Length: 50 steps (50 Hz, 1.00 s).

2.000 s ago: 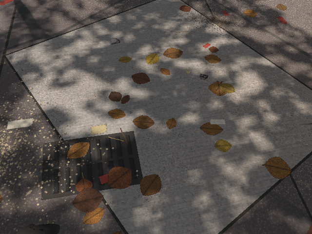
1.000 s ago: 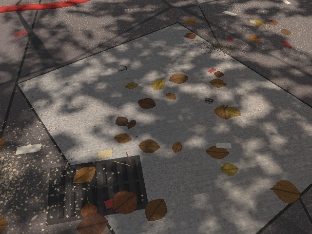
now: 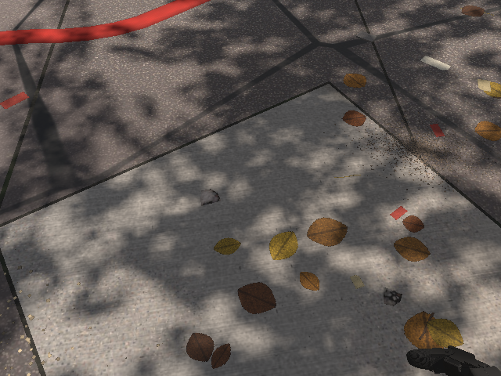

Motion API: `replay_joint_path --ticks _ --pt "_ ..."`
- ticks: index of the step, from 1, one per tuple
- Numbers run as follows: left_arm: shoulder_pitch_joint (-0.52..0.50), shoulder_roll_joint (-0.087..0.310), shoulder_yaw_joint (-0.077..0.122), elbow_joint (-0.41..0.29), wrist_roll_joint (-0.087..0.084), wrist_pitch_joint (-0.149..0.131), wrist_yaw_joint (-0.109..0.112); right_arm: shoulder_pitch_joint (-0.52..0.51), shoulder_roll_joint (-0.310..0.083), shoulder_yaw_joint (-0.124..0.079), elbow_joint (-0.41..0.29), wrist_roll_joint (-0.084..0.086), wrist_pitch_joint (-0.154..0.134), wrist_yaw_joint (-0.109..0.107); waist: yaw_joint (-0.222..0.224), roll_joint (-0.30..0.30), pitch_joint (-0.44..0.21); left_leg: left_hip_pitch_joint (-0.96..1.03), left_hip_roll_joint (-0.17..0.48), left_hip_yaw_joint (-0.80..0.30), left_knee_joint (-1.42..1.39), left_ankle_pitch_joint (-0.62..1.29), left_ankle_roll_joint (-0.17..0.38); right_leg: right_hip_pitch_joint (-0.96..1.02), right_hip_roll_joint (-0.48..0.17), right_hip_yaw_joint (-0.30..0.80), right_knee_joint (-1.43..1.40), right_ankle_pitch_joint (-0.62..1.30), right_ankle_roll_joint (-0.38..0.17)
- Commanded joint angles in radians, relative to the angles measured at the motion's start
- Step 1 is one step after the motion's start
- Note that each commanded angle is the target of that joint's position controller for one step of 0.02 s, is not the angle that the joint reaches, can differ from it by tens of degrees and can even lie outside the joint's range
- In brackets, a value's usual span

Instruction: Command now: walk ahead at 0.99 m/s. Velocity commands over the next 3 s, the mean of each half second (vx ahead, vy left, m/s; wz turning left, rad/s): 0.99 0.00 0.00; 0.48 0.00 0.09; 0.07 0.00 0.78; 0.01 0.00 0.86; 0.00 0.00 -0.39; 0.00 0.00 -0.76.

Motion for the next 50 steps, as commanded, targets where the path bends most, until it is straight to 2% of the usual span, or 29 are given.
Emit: replay_joint_path --ticks 1,3,5,6,7,8,9,10,11,14,18,20,22,25,27,28,29,30,31,32,33,34,35,36,39,42,44,47,50 --pt "-0.037 0.17 0.026 -0.04 -0.005 -0.025 0.012 -0.094 -0.051 -0.001 -0.065 0.008 -0.013 -0.001 -0.05 -0.049 0.135 0.257 -0.083 0.075 -0.16 0.12 0.033 -0.201 -0.238 0.032 -0.125 0.75 -0.083" --pt "-0.026 0.215 0.031 -0.026 0.012 -0.01 0.024 -0.045 -0.092 -0.016 -0.052 0.001 -0.012 -0.019 -0.082 -0.109 0.041 0.337 -0.165 0.104 -0.172 -0.019 0.054 -0.04 -0.267 0.021 0.043 1.158 -0.062" --pt "-0.057 0.255 0.042 -0.016 0.047 0.023 0.045 0.249 -0.164 -0.051 0.03 0.005 -0.006 -0.047 -0.226 -0.162 -0.131 0.624 -0.218 0.073 -0.153 -0.205 0.086 -0.022 -0.298 0.016 0.437 1.316 -0.054" --pt "-0.1 0.25 0.043 -0.022 0.054 0.035 0.05 0.457 -0.205 -0.074 0.093 -0.002 -0.001 -0.065 -0.328 -0.151 -0.21 0.84 -0.168 0.033 -0.171 -0.264 0.108 -0.141 -0.27 0.0 0.734 1.172 -0.052" --pt "-0.069 0.132 0.019 -0.054 0.041 0.03 0.036 0.568 -0.293 -0.104 0.113 -0.027 0.002 -0.082 -0.304 0.016 -0.313 1.096 0.068 -0.25 -0.144 -0.57 0.156 -0.441 -0.163 0.001 1.156 0.606 -0.051" --pt "0.041 0.048 -0.002 -0.087 -0.018 0.008 0.013 0.517 -0.321 -0.117 0.113 -0.029 0.001 -0.065 -0.177 0.306 -0.453 1.277 0.28 -0.876 -0.372 -0.746 0.285 -0.772 0.006 0.136 1.459 -0.158 -0.026" --pt "-0.101 0.132 0.01 -0.103 -0.007 0.004 0.028 0.415 -0.237 -0.113 0.105 -0.012 -0.001 -0.051 -0.187 0.106 -0.318 1.185 0.212 -0.825 -0.443 -0.73 0.242 -0.88 -0.082 0.179 1.457 -0.06 -0.059" --pt "-0.202 0.135 0.009 -0.127 -0.003 0.0 0.028 0.365 -0.175 -0.1 0.119 -0.004 -0.013 -0.048 -0.167 0.001 -0.163 1.006 0.186 -0.646 -0.459 -0.596 0.219 -0.892 -0.125 0.16 1.391 0.026 -0.059" --pt "-0.237 0.114 0.002 -0.132 0.009 0.002 0.023 0.34 -0.127 -0.091 0.134 -0.011 -0.021 -0.046 -0.131 -0.083 -0.088 0.86 0.149 -0.539 -0.484 -0.51 0.194 -0.853 -0.161 0.159 1.317 0.044 -0.061" --pt "-0.243 0.051 -0.016 -0.151 0.046 0.046 -0.008 0.346 -0.056 -0.063 0.185 0.004 -0.043 -0.056 -0.037 -0.014 0.018 0.598 0.064 -0.361 -0.572 -0.478 0.15 -0.774 -0.219 0.162 1.193 0.034 -0.028" --pt "-0.487 0.062 -0.033 -0.25 0.053 0.055 -0.029 0.399 -0.098 -0.069 0.206 0.022 -0.068 -0.045 -0.056 -0.011 0.143 0.524 -0.005 -0.185 -0.695 -0.29 0.145 -0.884 -0.262 0.061 0.898 0.222 0.013" --pt "-0.575 0.052 -0.046 -0.277 0.042 0.044 -0.041 0.419 -0.105 -0.07 0.208 0.033 -0.078 -0.041 -0.075 -0.024 0.152 0.491 -0.049 -0.099 -0.726 -0.135 0.12 -0.761 -0.235 0.003 0.661 0.392 0.009" --pt "-0.635 0.049 -0.051 -0.288 0.028 0.04 -0.046 0.475 -0.137 -0.074 0.225 0.045 -0.088 -0.045 -0.104 -0.024 0.149 0.56 -0.017 -0.082 -0.789 0.035 0.108 -0.673 -0.198 -0.042 0.539 0.518 -0.012" --pt "-0.648 0.095 -0.04 -0.295 0.034 0.038 -0.031 0.505 -0.177 -0.076 0.247 0.034 -0.077 -0.054 -0.096 0.006 0.101 0.835 0.018 -0.032 -0.698 0.44 0.08 -0.667 -0.132 -0.073 0.439 0.468 -0.051" --pt "-0.528 0.144 -0.018 -0.268 0.04 0.038 -0.013 0.512 -0.221 -0.083 0.258 0.01 -0.054 -0.072 -0.026 0.079 -0.016 0.939 0.05 -0.02 -0.455 0.798 0.056 -0.526 -0.056 -0.081 0.452 0.301 -0.077" --pt "-0.34 0.173 -0.002 -0.208 0.045 0.035 0.001 0.497 -0.233 -0.087 0.262 -0.003 -0.037 -0.084 0.056 0.092 -0.104 0.922 0.05 -0.013 -0.219 0.852 0.041 -0.355 -0.027 -0.067 0.452 0.242 -0.092" --pt "-0.145 0.201 0.013 -0.144 0.057 0.03 0.015 0.467 -0.225 -0.085 0.256 0.0 -0.027 -0.092 0.146 0.083 -0.176 0.82 0.014 0.003 0.068 0.703 0.022 -0.158 -0.084 -0.02 0.402 0.29 -0.112" --pt "-0.019 0.288 0.035 -0.117 0.073 0.026 0.03 0.501 -0.118 -0.066 0.223 0.001 -0.028 -0.089 0.123 -0.079 -0.302 0.606 -0.086 0.002 0.455 0.062 0.019 0.073 -0.339 0.224 0.487 0.402 -0.127" --pt "-0.053 0.327 0.051 -0.115 0.07 0.028 0.015 0.694 -0.021 -0.044 0.225 0.085 -0.036 -0.079 0.008 -0.377 -0.525 0.247 -0.267 -0.119 0.866 -0.689 -0.025 0.381 -0.604 0.786 0.381 0.638 -0.33" --pt "-0.138 0.262 0.054 -0.131 0.04 0.034 0.007 0.566 -0.119 -0.061 0.217 0.057 -0.034 -0.096 0.013 -0.095 -0.456 0.189 -0.181 -0.184 0.846 -0.574 -0.005 0.271 -0.511 0.656 0.364 0.738 -0.283" --pt "-0.209 0.188 0.033 -0.12 0.03 0.025 0.007 0.425 -0.114 -0.059 0.182 0.049 -0.041 -0.093 0.004 -0.067 -0.259 0.154 -0.141 -0.16 0.756 -0.512 -0.011 0.096 -0.466 0.469 0.348 0.849 -0.249" --pt "-0.313 0.125 0.015 -0.152 -0.014 0.005 -0.011 0.342 -0.109 -0.055 0.159 0.069 -0.051 -0.082 0.003 -0.026 -0.188 0.171 -0.098 -0.181 0.722 -0.558 -0.032 -0.038 -0.412 0.368 0.282 0.831 -0.232" --pt "-0.355 0.095 0.005 -0.139 -0.012 -0.007 -0.015 0.305 -0.126 -0.069 0.148 0.074 -0.046 -0.079 -0.039 -0.028 -0.128 0.182 -0.07 -0.167 0.647 -0.523 -0.038 -0.146 -0.38 0.302 0.243 0.815 -0.213" --pt "-0.358 0.087 0.0 -0.119 0.007 -0.014 -0.017 0.316 -0.106 -0.067 0.14 0.068 -0.033 -0.073 -0.078 -0.051 -0.097 0.246 -0.049 -0.157 0.606 -0.503 -0.038 -0.24 -0.36 0.257 0.205 0.856 -0.197" --pt "-0.389 0.109 0.0 -0.083 0.006 -0.018 -0.01 0.307 -0.043 -0.054 0.122 0.046 -0.01 -0.071 -0.134 -0.053 -0.034 0.301 -0.046 -0.112 0.354 -0.438 -0.065 -0.402 -0.308 0.144 0.142 0.954 -0.179" --pt "-0.384 0.165 0.013 -0.068 0.0 -0.003 0.021 0.175 -0.029 -0.036 0.085 0.032 -0.019 -0.063 -0.095 -0.082 -0.049 0.39 -0.096 -0.034 -0.005 -0.155 -0.085 -0.431 -0.215 0.022 0.132 0.934 -0.14" --pt "-0.348 0.189 0.019 -0.051 0.002 0.004 0.034 0.13 -0.052 -0.039 0.082 0.038 -0.019 -0.049 -0.063 -0.09 -0.081 0.413 -0.118 -0.037 -0.122 0.022 -0.081 -0.351 -0.232 -0.004 0.137 0.825 -0.119" --pt "-0.372 0.199 0.026 -0.045 -0.004 0.028 0.057 0.074 -0.123 -0.061 0.034 0.035 -0.011 -0.028 -0.071 -0.112 -0.063 0.383 -0.115 -0.055 -0.177 0.013 -0.048 -0.279 -0.274 -0.017 0.221 0.721 -0.08" --pt "-0.418 0.195 0.033 -0.077 -0.008 0.071 0.084 0.252 -0.178 -0.101 0.065 0.019 -0.007 -0.014 -0.154 -0.083 -0.112 0.519 -0.176 -0.009 -0.209 -0.084 0.01 -0.284 -0.253 -0.052 0.532 0.789 -0.026"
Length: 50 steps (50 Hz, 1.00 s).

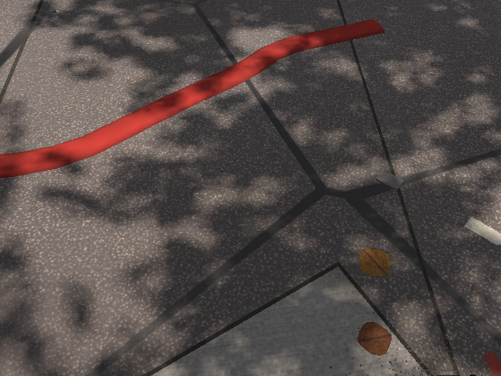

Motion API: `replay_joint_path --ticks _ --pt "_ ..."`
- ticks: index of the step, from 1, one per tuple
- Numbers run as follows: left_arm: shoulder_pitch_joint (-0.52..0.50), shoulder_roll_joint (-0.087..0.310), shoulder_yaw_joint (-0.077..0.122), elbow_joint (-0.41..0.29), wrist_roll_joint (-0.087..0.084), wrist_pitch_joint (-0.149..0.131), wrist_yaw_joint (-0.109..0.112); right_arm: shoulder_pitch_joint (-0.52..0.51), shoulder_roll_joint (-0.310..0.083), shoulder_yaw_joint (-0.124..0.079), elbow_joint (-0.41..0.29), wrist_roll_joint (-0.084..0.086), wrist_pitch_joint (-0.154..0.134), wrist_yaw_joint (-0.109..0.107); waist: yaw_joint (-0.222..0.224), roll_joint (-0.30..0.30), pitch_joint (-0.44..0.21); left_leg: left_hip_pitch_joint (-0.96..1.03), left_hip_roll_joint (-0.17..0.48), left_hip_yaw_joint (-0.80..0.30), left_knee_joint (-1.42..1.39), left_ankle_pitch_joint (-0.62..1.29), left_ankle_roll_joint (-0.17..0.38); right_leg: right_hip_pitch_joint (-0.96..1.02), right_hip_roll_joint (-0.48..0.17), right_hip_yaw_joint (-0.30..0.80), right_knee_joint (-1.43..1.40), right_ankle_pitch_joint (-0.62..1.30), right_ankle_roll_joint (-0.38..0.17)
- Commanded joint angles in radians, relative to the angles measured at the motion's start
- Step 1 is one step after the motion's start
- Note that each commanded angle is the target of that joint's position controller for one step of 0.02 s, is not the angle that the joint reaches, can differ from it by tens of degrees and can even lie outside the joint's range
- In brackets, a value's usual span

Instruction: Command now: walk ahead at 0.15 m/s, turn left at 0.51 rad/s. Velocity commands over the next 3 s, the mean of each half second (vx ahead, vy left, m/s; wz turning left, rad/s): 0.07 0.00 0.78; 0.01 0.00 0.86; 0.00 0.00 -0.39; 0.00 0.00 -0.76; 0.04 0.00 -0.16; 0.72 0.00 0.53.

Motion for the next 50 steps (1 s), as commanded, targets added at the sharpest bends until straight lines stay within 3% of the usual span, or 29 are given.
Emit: replay_joint_path --ticks 1,2,3,4,5,6,7,9,12,15,19,21,22,23,24,25,26,27,28,32,36,40,44,45,46,47,48,49,50 --pt "-0.077 0.153 0.034 -0.1 0.009 0.027 0.028 0.306 -0.216 -0.087 0.01 -0.009 0.001 0.0 -0.169 0.021 -0.178 0.401 0.014 -0.086 -0.068 0.252 0.099 -0.176 -0.137 0.011 0.48 0.665 0.02" --pt "0.003 0.07 0.011 -0.12 0.053 0.03 0.01 0.28 -0.277 -0.09 -0.021 -0.017 0.007 -0.013 -0.076 0.266 -0.21 0.596 0.218 -0.428 -0.048 0.699 0.248 -0.469 0.056 0.019 0.807 -0.19 0.088" --pt "0.095 0.066 0.003 -0.127 0.029 0.023 -0.011 0.244 -0.271 -0.084 -0.062 -0.044 0.009 -0.015 -0.05 0.295 -0.4 0.733 0.341 -0.737 -0.131 0.512 0.4 -0.61 0.095 0.221 1.04 -0.306 0.096" --pt "0.064 0.132 0.015 -0.127 0.009 0.023 -0.022 0.154 -0.232 -0.086 -0.117 -0.027 0.017 -0.019 -0.059 0.16 -0.383 0.669 0.317 -0.712 -0.161 0.241 0.37 -0.644 0.03 0.292 1.054 -0.226 0.08" --pt "-0.026 0.151 0.024 -0.144 0.007 0.03 -0.018 0.101 -0.189 -0.078 -0.14 -0.001 0.028 -0.029 -0.063 0.031 -0.275 0.541 0.25 -0.619 -0.186 0.063 0.308 -0.657 0.0 0.284 0.997 -0.143 0.076" --pt "-0.085 0.145 0.028 -0.156 0.02 0.038 -0.007 0.085 -0.17 -0.071 -0.15 0.014 0.039 -0.037 -0.056 -0.058 -0.208 0.419 0.202 -0.559 -0.211 -0.042 0.257 -0.64 -0.026 0.278 0.906 -0.089 0.077" --pt "-0.11 0.143 0.031 -0.173 0.026 0.045 0.0 0.082 -0.168 -0.07 -0.158 0.016 0.047 -0.045 -0.041 -0.047 -0.185 0.339 0.169 -0.534 -0.226 -0.086 0.232 -0.594 -0.035 0.281 0.809 -0.062 0.076" --pt "-0.122 0.113 0.028 -0.184 0.023 0.052 0.002 0.086 -0.18 -0.079 -0.176 0.002 0.065 -0.058 -0.026 0.02 -0.167 0.269 0.097 -0.487 -0.233 -0.096 0.19 -0.514 -0.013 0.261 0.613 -0.033 0.085" --pt "-0.139 0.089 0.025 -0.189 0.008 0.054 0.006 0.121 -0.222 -0.1 -0.195 0.008 0.085 -0.083 -0.037 0.056 -0.209 0.278 0.078 -0.51 -0.225 -0.109 0.166 -0.454 0.023 0.269 0.444 0.015 0.114" --pt "-0.17 0.099 0.032 -0.203 0.002 0.057 0.006 0.123 -0.225 -0.109 -0.213 0.017 0.105 -0.097 -0.054 0.096 -0.195 0.257 0.056 -0.543 -0.237 -0.262 0.129 -0.418 0.028 0.288 0.352 0.082 0.123" --pt "-0.183 0.11 0.041 -0.219 -0.004 0.04 -0.004 0.132 -0.217 -0.114 -0.233 0.013 0.124 -0.099 -0.071 0.147 -0.162 0.261 0.036 -0.609 -0.236 -0.356 0.103 -0.345 0.028 0.302 0.206 0.093 0.11" --pt "-0.131 0.131 0.054 -0.21 -0.009 0.029 -0.012 0.119 -0.212 -0.116 -0.248 0.02 0.129 -0.098 -0.048 0.161 -0.158 0.252 0.017 -0.637 -0.208 -0.361 0.079 -0.247 0.007 0.299 0.061 0.141 0.092" --pt "-0.087 0.148 0.064 -0.199 -0.008 0.027 -0.012 0.115 -0.199 -0.112 -0.256 0.029 0.131 -0.095 -0.029 0.137 -0.163 0.211 -0.021 -0.613 -0.162 -0.427 0.049 -0.151 -0.038 0.294 -0.053 0.219 0.071" --pt "-0.082 0.193 0.076 -0.208 0.006 0.034 -0.008 0.18 -0.15 -0.099 -0.248 0.032 0.134 -0.092 -0.062 0.012 -0.211 0.12 -0.099 -0.512 0.007 -0.621 0.006 -0.02 -0.211 0.413 -0.101 0.2 0.004" --pt "-0.127 0.249 0.081 -0.221 0.043 0.046 -0.006 0.181 -0.136 -0.098 -0.274 0.043 0.129 -0.09 -0.099 -0.287 -0.169 -0.057 -0.232 -0.257 0.268 -0.669 -0.031 -0.036 -0.385 0.637 -0.159 0.249 -0.123" --pt "-0.174 0.192 0.073 -0.254 0.064 0.041 -0.005 0.191 -0.229 -0.12 -0.272 0.02 0.113 -0.077 -0.107 -0.292 -0.137 -0.108 -0.139 -0.248 0.456 -0.609 -0.072 -0.101 -0.44 0.681 -0.18 0.27 -0.171" --pt "-0.235 0.141 0.061 -0.281 0.051 0.042 0.005 0.212 -0.264 -0.131 -0.245 0.019 0.114 -0.07 -0.12 -0.216 -0.113 -0.102 -0.102 -0.216 0.541 -0.532 -0.085 -0.122 -0.395 0.558 -0.153 0.261 -0.143" --pt "-0.258 0.115 0.055 -0.296 0.034 0.047 0.013 0.235 -0.246 -0.129 -0.218 0.018 0.123 -0.072 -0.118 -0.158 -0.098 -0.099 -0.09 -0.193 0.604 -0.472 -0.096 -0.134 -0.329 0.458 -0.13 0.243 -0.107" --pt "-0.255 0.116 0.052 -0.301 0.022 0.051 0.022 0.253 -0.216 -0.121 -0.211 0.013 0.131 -0.073 -0.112 -0.135 -0.089 -0.124 -0.078 -0.172 0.694 -0.434 -0.107 -0.127 -0.309 0.411 -0.12 0.257 -0.098" --pt "-0.164 0.137 0.05 -0.297 0.031 0.069 0.033 0.154 -0.167 -0.092 -0.276 0.034 0.129 -0.063 -0.038 -0.153 -0.053 -0.211 0.021 -0.055 0.672 -0.367 -0.153 -0.056 -0.298 0.266 -0.136 0.378 -0.144" --pt "-0.106 0.186 0.071 -0.29 0.032 0.078 0.019 0.102 -0.143 -0.077 -0.321 0.03 0.124 -0.05 0.004 -0.173 -0.092 -0.177 0.088 -0.028 0.524 -0.385 -0.17 0.033 -0.357 0.206 -0.128 0.456 -0.176" --pt "-0.139 0.217 0.091 -0.299 0.022 0.075 -0.008 0.106 -0.136 -0.075 -0.326 0.026 0.133 -0.036 -0.013 -0.184 -0.11 -0.012 0.09 0.036 0.353 -0.379 -0.133 -0.029 -0.379 0.093 -0.112 0.502 -0.154" --pt "-0.127 0.224 0.102 -0.281 -0.021 0.059 -0.033 0.117 -0.138 -0.087 -0.324 0.023 0.154 -0.026 -0.044 -0.19 -0.131 0.156 0.044 0.063 0.1 -0.376 -0.061 -0.032 -0.406 0.064 -0.015 0.546 -0.107" --pt "-0.134 0.21 0.098 -0.274 -0.036 0.058 -0.035 0.166 -0.141 -0.094 -0.303 0.021 0.155 -0.027 -0.078 -0.174 -0.142 0.259 0.019 0.071 -0.04 -0.276 -0.028 -0.068 -0.387 0.033 0.056 0.523 -0.067" --pt "-0.076 0.159 0.084 -0.248 -0.033 0.054 -0.041 0.232 -0.187 -0.112 -0.274 0.018 0.152 -0.038 -0.094 -0.08 -0.168 0.442 0.017 0.02 -0.149 -0.088 0.014 -0.181 -0.333 -0.025 0.187 0.438 0.002" --pt "-0.071 0.092 0.057 -0.285 0.023 0.051 -0.05 0.29 -0.311 -0.14 -0.277 0.015 0.143 -0.057 -0.082 0.224 -0.207 0.692 0.275 -0.315 -0.116 0.392 0.11 -0.501 -0.217 -0.091 0.507 -0.105 0.097" --pt "-0.105 0.1 0.057 -0.317 0.038 0.048 -0.044 0.229 -0.334 -0.131 -0.308 -0.017 0.119 -0.058 -0.085 0.294 -0.273 0.636 0.451 -0.483 -0.099 0.503 0.319 -0.669 -0.132 0.038 0.745 -0.327 0.144" --pt "-0.176 0.163 0.074 -0.312 0.012 0.054 -0.035 0.236 -0.264 -0.114 -0.302 -0.026 0.099 -0.046 -0.149 0.156 -0.284 0.587 0.393 -0.396 -0.128 0.402 0.316 -0.658 -0.147 0.125 0.834 -0.277 0.135" --pt "-0.183 0.154 0.073 -0.313 -0.007 0.06 -0.027 0.196 -0.236 -0.101 -0.279 -0.02 0.086 -0.046 -0.113 0.136 -0.219 0.532 0.325 -0.311 -0.135 0.287 0.252 -0.663 -0.157 0.143 0.818 -0.199 0.116"
Over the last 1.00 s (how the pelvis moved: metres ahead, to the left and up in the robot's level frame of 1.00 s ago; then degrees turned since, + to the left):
0.88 0.00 0.00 2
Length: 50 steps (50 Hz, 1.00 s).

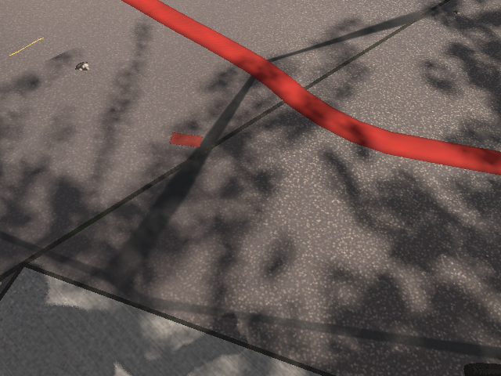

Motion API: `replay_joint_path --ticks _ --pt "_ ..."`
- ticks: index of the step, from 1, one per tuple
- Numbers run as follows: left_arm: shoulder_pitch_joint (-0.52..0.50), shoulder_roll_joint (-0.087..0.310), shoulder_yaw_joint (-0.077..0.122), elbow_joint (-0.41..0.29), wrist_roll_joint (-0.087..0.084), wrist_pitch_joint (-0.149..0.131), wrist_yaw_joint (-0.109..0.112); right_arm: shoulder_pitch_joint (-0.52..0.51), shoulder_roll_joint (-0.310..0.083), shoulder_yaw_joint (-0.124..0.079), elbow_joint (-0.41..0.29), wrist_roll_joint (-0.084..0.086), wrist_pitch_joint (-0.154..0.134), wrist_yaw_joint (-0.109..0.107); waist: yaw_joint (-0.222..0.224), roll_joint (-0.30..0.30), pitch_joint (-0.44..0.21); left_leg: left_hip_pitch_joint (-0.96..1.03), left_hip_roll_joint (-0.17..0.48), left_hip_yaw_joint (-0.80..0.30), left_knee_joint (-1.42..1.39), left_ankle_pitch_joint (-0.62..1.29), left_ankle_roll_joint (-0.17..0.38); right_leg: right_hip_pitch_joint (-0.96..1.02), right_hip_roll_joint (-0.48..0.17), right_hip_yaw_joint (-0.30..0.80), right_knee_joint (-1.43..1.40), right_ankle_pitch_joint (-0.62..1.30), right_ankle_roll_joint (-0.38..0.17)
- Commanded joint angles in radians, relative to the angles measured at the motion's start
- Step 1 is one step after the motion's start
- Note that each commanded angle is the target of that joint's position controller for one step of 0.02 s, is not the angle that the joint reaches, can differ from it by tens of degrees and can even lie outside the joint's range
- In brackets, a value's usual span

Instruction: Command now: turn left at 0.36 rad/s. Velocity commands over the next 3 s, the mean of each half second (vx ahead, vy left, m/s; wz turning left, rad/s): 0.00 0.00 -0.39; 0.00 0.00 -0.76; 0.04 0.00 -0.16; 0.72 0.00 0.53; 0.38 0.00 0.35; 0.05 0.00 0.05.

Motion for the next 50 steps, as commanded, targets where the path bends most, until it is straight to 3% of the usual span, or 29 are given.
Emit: replay_joint_path --ticks 1,2,4,5,7,9,12,16,19,21,22,23,24,25,26,27,28,30,33,36,40,43,46,48,49,50 --pt "-0.05 0.07 0.01 -0.074 -0.008 -0.007 0.018 0.041 -0.137 -0.039 -0.03 -0.001 -0.044 -0.011 -0.057 0.155 -0.214 0.325 0.26 -0.249 -0.198 0.537 0.21 -0.258 0.008 0.116 0.209 0.015 -0.006" --pt "-0.01 0.073 0.01 -0.053 0.002 0.003 0.02 -0.01 -0.096 -0.02 -0.027 0.008 -0.045 -0.015 -0.032 0.169 -0.202 0.273 0.241 -0.196 -0.205 0.545 0.191 -0.204 0.011 0.105 0.193 0.081 0.004" --pt "0.075 0.044 0.001 -0.007 -0.003 0.013 0.012 -0.044 -0.019 0.014 0.001 -0.015 -0.057 -0.021 0.004 0.173 -0.209 0.186 0.204 -0.097 -0.229 0.534 0.176 -0.052 0.018 0.106 0.129 0.176 0.019" --pt "0.083 0.031 -0.005 -0.004 -0.012 0.017 0.01 -0.054 -0.016 0.015 0.012 -0.026 -0.063 -0.022 0.003 0.175 -0.19 0.164 0.194 -0.062 -0.24 0.486 0.168 -0.014 0.022 0.111 0.053 0.192 0.024" --pt "0.027 0.042 -0.01 -0.035 -0.015 0.021 0.01 -0.059 -0.069 -0.001 0.029 -0.032 -0.064 -0.03 -0.028 0.189 -0.134 0.148 0.214 -0.057 -0.26 0.387 0.174 0.0 0.032 0.105 -0.047 0.187 0.024" --pt "0.003 0.075 -0.004 -0.069 -0.017 0.027 0.01 -0.026 -0.129 -0.024 0.052 -0.024 -0.05 -0.039 -0.055 0.189 -0.101 0.18 0.276 -0.108 -0.279 0.309 0.21 -0.057 0.028 0.091 -0.041 0.132 0.02" --pt "0.003 0.065 -0.002 -0.095 -0.021 0.038 0.005 -0.017 -0.117 -0.027 0.07 -0.014 -0.042 -0.045 -0.066 0.158 -0.066 0.216 0.332 -0.139 -0.293 0.242 0.23 -0.129 0.001 0.095 -0.024 0.086 0.013" --pt "0.02 0.03 -0.004 -0.122 -0.019 0.045 -0.01 -0.053 -0.118 -0.038 0.077 -0.012 -0.044 -0.042 -0.049 0.139 -0.094 0.234 0.339 -0.063 -0.256 0.384 0.216 -0.082 -0.002 0.055 -0.08 0.066 -0.005" --pt "0.034 0.026 0.001 -0.145 -0.025 0.052 -0.026 -0.064 -0.133 -0.05 0.082 0.003 -0.041 -0.039 -0.037 0.15 -0.135 0.267 0.349 -0.005 -0.197 0.471 0.18 -0.014 0.018 0.014 -0.186 0.092 -0.035" --pt "0.077 0.022 0.008 -0.147 -0.026 0.06 -0.033 -0.082 -0.134 -0.056 0.088 0.024 -0.038 -0.033 -0.002 0.145 -0.154 0.247 0.333 0.065 -0.11 0.448 0.118 0.091 0.054 -0.027 -0.351 0.206 -0.072" --pt "0.12 0.042 0.021 -0.138 -0.022 0.061 -0.025 -0.048 -0.114 -0.055 0.109 0.031 -0.037 -0.028 0.013 0.104 -0.161 0.189 0.291 0.121 -0.011 0.355 0.057 0.191 0.083 -0.009 -0.46 0.325 -0.107" --pt "0.179 0.148 0.057 -0.137 -0.02 0.057 -0.005 -0.022 -0.077 -0.049 0.112 0.013 -0.04 -0.023 0.018 -0.092 -0.162 -0.01 0.185 0.199 0.236 0.123 -0.036 0.362 -0.021 0.208 -0.559 0.67 -0.184" --pt "0.189 0.272 0.076 -0.169 -0.001 0.04 0.005 -0.104 -0.023 -0.027 0.041 -0.033 -0.046 -0.022 0.003 -0.354 -0.149 -0.364 0.006 0.152 0.533 -0.406 -0.129 0.5 -0.248 0.614 -0.554 1.078 -0.372" --pt "0.215 0.241 0.068 -0.185 0.029 0.01 -0.011 -0.172 -0.064 -0.035 0.024 -0.023 -0.054 -0.027 0.074 -0.21 -0.27 -0.409 -0.025 -0.05 0.679 -0.442 -0.123 0.496 -0.297 0.667 -0.605 0.965 -0.474" --pt "0.178 0.217 0.059 -0.181 0.023 -0.011 -0.014 -0.188 -0.085 -0.041 0.024 0.003 -0.058 -0.029 0.046 -0.12 -0.218 -0.434 -0.01 -0.089 0.701 -0.354 -0.099 0.476 -0.24 0.587 -0.621 0.846 -0.426" --pt "0.119 0.193 0.055 -0.184 -0.003 -0.016 -0.003 -0.168 -0.089 -0.045 0.039 0.006 -0.061 -0.036 0.005 -0.056 -0.169 -0.451 0.006 -0.104 0.658 -0.245 -0.087 0.445 -0.179 0.518 -0.615 0.763 -0.362" --pt "0.065 0.158 0.042 -0.197 -0.023 -0.009 0.009 -0.15 -0.103 -0.049 0.053 -0.004 -0.06 -0.044 -0.02 -0.033 -0.149 -0.443 0.019 -0.112 0.614 -0.173 -0.085 0.414 -0.151 0.479 -0.61 0.743 -0.322" --pt "0.026 0.143 0.032 -0.222 -0.021 0.006 0.028 -0.114 -0.097 -0.05 0.068 -0.01 -0.062 -0.042 -0.047 -0.048 -0.166 -0.355 -0.01 -0.109 0.589 -0.078 -0.097 0.353 -0.101 0.438 -0.609 0.787 -0.298" --pt "0.054 0.154 0.036 -0.226 -0.02 0.012 0.04 -0.102 -0.069 -0.039 0.082 0.0 -0.066 -0.038 -0.039 -0.042 -0.182 -0.33 -0.048 -0.12 0.464 -0.017 -0.117 0.366 -0.067 0.446 -0.597 0.763 -0.285" --pt "0.052 0.166 0.041 -0.236 -0.024 0.021 0.046 -0.126 -0.066 -0.035 0.081 0.005 -0.07 -0.037 -0.03 -0.083 -0.163 -0.307 -0.075 -0.141 0.323 0.002 -0.13 0.348 -0.043 0.501 -0.589 0.653 -0.272" --pt "0.024 0.167 0.043 -0.257 -0.018 0.032 0.044 -0.132 -0.08 -0.038 0.09 0.01 -0.08 -0.027 -0.023 -0.123 -0.155 -0.237 -0.091 -0.155 0.198 0.01 -0.129 0.306 -0.024 0.567 -0.561 0.585 -0.256" --pt "0.017 0.147 0.031 -0.263 -0.009 0.036 0.037 -0.122 -0.089 -0.037 0.097 0.009 -0.089 -0.015 -0.002 -0.148 -0.184 -0.16 -0.075 -0.141 0.144 -0.008 -0.115 0.312 -0.031 0.588 -0.504 0.717 -0.256" --pt "-0.004 0.134 0.017 -0.268 -0.01 0.039 0.03 -0.1 -0.097 -0.037 0.095 0.01 -0.101 -0.001 -0.005 -0.151 -0.181 -0.067 -0.063 -0.118 0.033 -0.01 -0.084 0.308 -0.025 0.624 -0.468 0.786 -0.254" --pt "-0.029 0.117 0.007 -0.27 -0.017 0.038 0.029 -0.055 -0.097 -0.039 0.106 0.006 -0.11 0.006 -0.043 -0.125 -0.164 0.093 -0.039 -0.109 -0.18 0.213 -0.05 0.251 0.022 0.613 -0.447 0.658 -0.21" --pt "0.015 0.08 -0.005 -0.266 0.0 0.032 0.028 -0.055 -0.131 -0.042 0.094 -0.01 -0.111 0.002 -0.023 -0.031 -0.185 0.199 0.073 -0.225 -0.211 0.387 -0.007 0.198 0.077 0.564 -0.382 0.457 -0.162" --pt "0.104 0.052 -0.015 -0.256 0.02 0.023 0.025 -0.079 -0.187 -0.047 0.079 -0.025 -0.103 -0.004 0.044 0.207 -0.176 0.271 0.24 -0.406 -0.21 0.683 0.106 0.087 0.221 0.414 -0.212 0.018 -0.095"
Over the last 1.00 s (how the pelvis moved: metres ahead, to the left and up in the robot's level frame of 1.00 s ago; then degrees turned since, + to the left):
0.10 -0.02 0.00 52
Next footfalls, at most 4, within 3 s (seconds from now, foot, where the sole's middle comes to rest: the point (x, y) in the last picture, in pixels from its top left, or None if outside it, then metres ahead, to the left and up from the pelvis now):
0.46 right None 0.01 -0.13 -0.77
0.98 left None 0.19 0.01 -0.77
1.30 right None -0.02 -0.16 -0.77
1.74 left None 0.29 -0.07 -0.77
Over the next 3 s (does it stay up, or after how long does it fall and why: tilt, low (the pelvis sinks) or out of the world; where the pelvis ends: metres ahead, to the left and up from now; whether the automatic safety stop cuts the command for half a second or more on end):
stays up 0.66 -0.26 0.00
